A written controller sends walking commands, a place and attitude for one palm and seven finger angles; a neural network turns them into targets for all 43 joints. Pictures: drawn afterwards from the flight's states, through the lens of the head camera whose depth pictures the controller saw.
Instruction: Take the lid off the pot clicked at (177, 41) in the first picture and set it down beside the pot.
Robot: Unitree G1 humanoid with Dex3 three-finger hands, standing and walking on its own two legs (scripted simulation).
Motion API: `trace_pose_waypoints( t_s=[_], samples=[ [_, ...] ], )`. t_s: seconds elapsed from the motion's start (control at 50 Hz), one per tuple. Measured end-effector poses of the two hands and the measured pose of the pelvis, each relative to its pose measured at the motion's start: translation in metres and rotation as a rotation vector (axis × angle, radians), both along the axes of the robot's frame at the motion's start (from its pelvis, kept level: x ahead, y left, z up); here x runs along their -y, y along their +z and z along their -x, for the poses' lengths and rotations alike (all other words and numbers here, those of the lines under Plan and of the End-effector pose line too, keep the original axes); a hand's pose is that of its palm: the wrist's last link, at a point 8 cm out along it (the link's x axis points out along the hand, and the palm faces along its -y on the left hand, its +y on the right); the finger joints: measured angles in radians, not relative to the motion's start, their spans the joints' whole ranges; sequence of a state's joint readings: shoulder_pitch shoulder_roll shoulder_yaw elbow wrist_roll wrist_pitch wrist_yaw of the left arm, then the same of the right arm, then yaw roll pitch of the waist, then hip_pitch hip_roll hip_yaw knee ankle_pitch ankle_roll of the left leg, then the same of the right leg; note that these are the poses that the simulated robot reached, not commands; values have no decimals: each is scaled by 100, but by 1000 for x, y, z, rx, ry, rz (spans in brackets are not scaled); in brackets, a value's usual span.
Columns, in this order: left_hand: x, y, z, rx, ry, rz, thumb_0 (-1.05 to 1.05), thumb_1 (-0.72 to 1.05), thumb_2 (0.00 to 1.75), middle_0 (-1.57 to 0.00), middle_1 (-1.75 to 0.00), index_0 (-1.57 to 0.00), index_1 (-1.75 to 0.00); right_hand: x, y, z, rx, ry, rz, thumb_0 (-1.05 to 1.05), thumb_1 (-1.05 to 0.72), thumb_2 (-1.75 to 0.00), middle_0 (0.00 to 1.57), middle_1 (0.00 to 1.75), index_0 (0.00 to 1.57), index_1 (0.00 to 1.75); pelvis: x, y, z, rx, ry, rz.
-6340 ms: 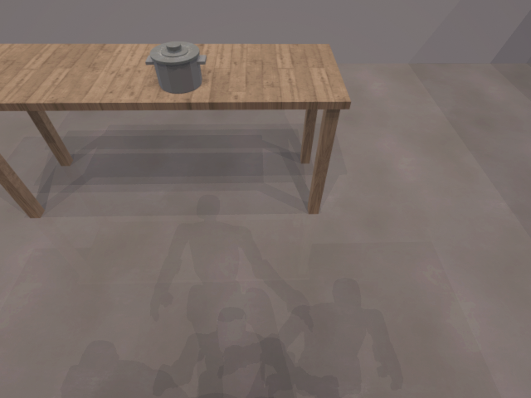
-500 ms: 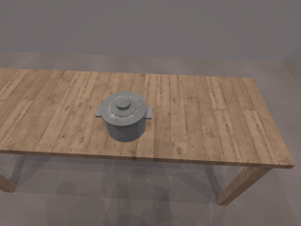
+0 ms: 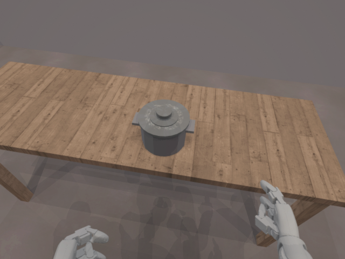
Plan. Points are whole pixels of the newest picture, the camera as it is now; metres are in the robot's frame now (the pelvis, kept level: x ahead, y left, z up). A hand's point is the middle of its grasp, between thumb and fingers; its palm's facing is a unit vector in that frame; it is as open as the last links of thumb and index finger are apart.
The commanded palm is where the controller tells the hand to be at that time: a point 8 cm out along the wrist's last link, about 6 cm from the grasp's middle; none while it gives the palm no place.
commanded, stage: lift the closed hand beside the body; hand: left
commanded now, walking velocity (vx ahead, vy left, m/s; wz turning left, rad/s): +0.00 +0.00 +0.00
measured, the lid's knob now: (164, 112) +0.52 +0.08 +0.02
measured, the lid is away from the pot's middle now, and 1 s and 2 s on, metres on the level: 0.00 0.00 0.00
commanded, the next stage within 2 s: raise the hand higher, near the body in 0.12 s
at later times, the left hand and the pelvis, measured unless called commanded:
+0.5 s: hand (71, 239) +0.15 +0.24 -0.02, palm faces +0.20 -0.90 -0.37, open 3.1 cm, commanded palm +0.11 +0.28 +0.02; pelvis +0.02 +0.02 +0.00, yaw +0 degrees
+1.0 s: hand (56, 204) +0.19 +0.24 +0.09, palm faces +0.31 -0.86 -0.41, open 3.1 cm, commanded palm +0.14 +0.28 +0.12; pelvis +0.02 +0.01 +0.01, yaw +0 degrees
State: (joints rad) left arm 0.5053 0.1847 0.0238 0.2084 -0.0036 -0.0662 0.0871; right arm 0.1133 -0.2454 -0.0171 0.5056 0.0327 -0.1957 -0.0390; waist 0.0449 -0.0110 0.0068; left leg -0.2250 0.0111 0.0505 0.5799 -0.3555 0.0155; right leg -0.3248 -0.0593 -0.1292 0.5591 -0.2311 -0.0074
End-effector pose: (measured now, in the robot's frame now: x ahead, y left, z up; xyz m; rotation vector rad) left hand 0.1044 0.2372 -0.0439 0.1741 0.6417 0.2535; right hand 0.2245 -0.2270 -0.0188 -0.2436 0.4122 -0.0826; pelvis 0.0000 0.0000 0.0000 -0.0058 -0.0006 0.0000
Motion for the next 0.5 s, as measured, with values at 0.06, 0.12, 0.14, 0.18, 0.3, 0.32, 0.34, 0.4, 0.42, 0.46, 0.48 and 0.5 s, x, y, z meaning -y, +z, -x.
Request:
trace_pose_waypoints(
  t_s=[0.06, 0.12, 0.14, 0.18, 0.3, 0.32, 0.34, 0.4, 0.42, 0.46, 0.48, 0.5],
  samples=[
    [-8, -1, 3, -23, 24, -16, 2, 90, 90, -104, -123, -105, -123, -15, -13, 3, -51, 25, -21, 1, -91, -90, 20, 30, 20, 29, -1, -1, -1, -8, 6, 2],
    [-17, 3, 3, -33, 42, -41, 2, 90, 90, -114, -134, -115, -133, -27, -31, 14, -126, 32, -47, 1, -91, -90, 20, 30, 20, 29, -2, -1, -4, -13, 8, 5],
    [-20, 3, 3, -37, 46, -50, 2, 90, 90, -116, -136, -117, -136, -30, -37, 19, -153, 31, -56, 1, -91, -90, 20, 30, 21, 29, -3, -1, -6, -15, 9, 5],
    [-26, 4, 2, -50, 50, -67, 2, 90, 90, -120, -141, -121, -140, -34, -49, 30, -209, 22, -69, 1, -91, -90, 21, 30, 21, 29, -4, -2, -7, -20, 9, 5],
    [-41, 13, -4, -65, 49, -121, 2, 90, 90, -126, -147, -127, -147, -30, -72, 60, -324, -23, -77, 1, -91, -90, 21, 30, 21, 30, -9, -2, -12, -29, 3, 6],
    [-42, 17, -6, -53, 44, -130, 2, 90, 90, -127, -148, -127, -147, -29, -73, 62, -330, -31, -74, 1, -91, -90, 21, 30, 21, 30, -10, -2, -14, -29, 2, 6],
    [-43, 22, -8, -40, 39, -138, 2, 90, 90, -127, -148, -128, -148, -27, -74, 64, -334, -39, -72, 1, -91, -90, 21, 30, 21, 30, -11, -2, -15, -29, 1, 6],
    [-43, 32, -13, -1, 22, -151, 2, 90, 90, -128, -149, -129, -149, -20, -74, 65, -329, -65, -63, 1, -91, -90, 21, 30, 21, 30, -13, -2, -17, -27, -2, 6],
    [-43, 35, -14, 12, 16, -153, 2, 90, 90, -128, -149, -129, -149, -18, -72, 64, -322, -71, -60, 1, -91, -90, 21, 30, 21, 30, -14, -2, -18, -25, -3, 6],
    [-42, 43, -18, 45, 5, -158, 2, 90, 90, -128, -150, -129, -149, -15, -69, 59, -300, -79, -52, 1, -91, -90, 21, 30, 21, 29, -15, -2, -19, -20, -4, 7],
    [-41, 47, -20, 64, 1, -161, 2, 90, 90, -128, -150, -129, -149, -14, -66, 55, -287, -81, -49, 1, -91, -90, 21, 30, 21, 29, -15, -1, -20, -17, -5, 8],
    [-41, 52, -21, 83, -2, -164, 2, 90, 90, -128, -150, -129, -149, -14, -64, 52, -273, -83, -47, 1, -91, -90, 21, 30, 21, 29, -15, -1, -20, -15, -6, 8]
  ],
)
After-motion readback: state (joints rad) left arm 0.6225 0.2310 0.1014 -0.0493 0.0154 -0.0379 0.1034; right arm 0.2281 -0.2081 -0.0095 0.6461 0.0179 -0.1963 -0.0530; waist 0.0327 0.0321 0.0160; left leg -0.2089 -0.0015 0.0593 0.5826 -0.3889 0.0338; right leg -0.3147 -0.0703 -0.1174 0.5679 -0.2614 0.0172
